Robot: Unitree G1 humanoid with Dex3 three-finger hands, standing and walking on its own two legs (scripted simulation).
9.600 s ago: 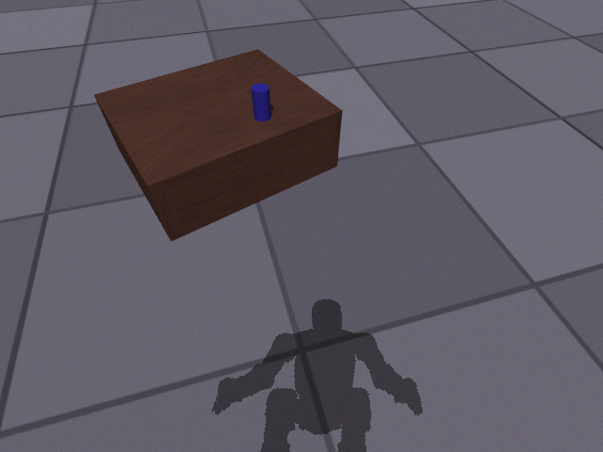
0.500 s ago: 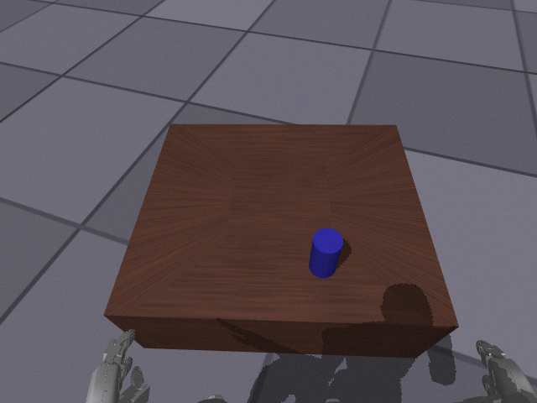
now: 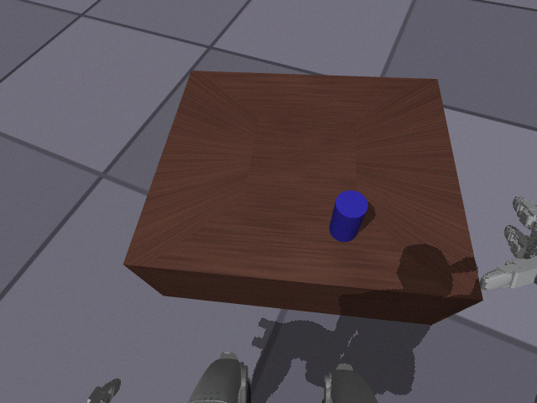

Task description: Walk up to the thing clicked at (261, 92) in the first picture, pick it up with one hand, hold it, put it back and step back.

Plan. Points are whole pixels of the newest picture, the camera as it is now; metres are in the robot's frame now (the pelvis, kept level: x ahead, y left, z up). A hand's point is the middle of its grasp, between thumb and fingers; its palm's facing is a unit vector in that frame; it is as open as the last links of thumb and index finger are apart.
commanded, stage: go down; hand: right
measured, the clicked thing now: (347, 217) +0.55 -0.14 -0.30
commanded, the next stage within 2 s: approach in 0.92 s
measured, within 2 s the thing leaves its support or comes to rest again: neither
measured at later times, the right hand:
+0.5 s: hand (497, 209) +0.43 -0.32 -0.02, palm faces +0.12 +0.99 -0.11, open 17.4 cm
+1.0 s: hand (494, 197) +0.45 -0.33 -0.02, palm faces +0.11 +0.99 -0.08, open 17.3 cm
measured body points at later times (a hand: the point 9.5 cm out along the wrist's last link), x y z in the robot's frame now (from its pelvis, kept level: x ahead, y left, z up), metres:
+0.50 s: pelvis -0.01 +0.00 -0.03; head +0.14 -0.04 +0.40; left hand +0.05 +0.28 -0.12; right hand +0.41 -0.38 -0.01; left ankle +0.04 +0.15 -0.67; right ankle +0.01 -0.13 -0.67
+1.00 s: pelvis +0.00 -0.01 -0.04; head +0.16 -0.04 +0.39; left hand +0.05 +0.28 -0.13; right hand +0.44 -0.38 -0.02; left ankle +0.04 +0.15 -0.67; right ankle +0.01 -0.13 -0.67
